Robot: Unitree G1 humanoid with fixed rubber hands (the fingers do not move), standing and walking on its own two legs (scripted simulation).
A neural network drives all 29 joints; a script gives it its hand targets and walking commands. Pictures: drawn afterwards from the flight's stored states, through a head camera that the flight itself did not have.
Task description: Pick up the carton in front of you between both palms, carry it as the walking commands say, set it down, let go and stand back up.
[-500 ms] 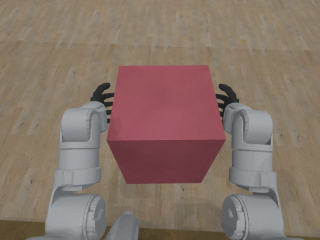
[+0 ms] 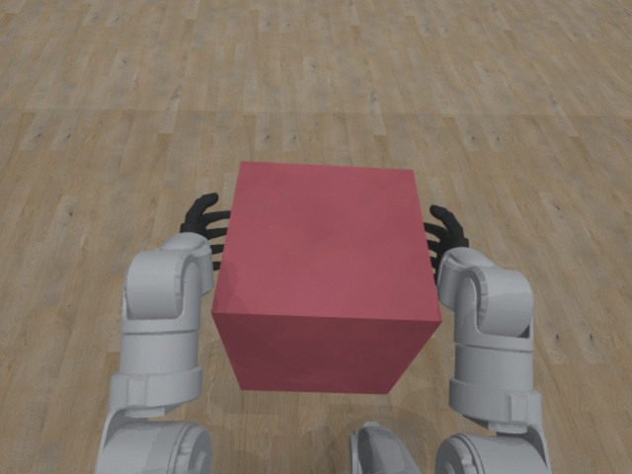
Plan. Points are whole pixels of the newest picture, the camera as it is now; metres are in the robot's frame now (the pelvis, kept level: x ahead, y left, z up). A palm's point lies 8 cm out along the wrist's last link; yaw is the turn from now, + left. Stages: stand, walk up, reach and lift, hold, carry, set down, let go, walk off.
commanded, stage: carry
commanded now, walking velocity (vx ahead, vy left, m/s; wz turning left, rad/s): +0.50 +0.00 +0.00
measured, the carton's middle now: (320, 288) +0.35 -0.01 +0.00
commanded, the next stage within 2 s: none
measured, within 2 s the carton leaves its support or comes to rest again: neither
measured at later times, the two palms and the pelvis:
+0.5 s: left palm (195, 60) +0.67 +0.17 +0.12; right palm (388, 62) +0.70 -0.13 +0.11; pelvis +0.33 -0.01 +0.01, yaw +3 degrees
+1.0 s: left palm out of the picture +0.92 +0.19 +0.10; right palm (364, 3) +0.91 -0.11 +0.10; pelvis +0.65 +0.04 +0.01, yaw -1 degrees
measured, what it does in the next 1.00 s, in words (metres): walks ahead: right foot, then left foot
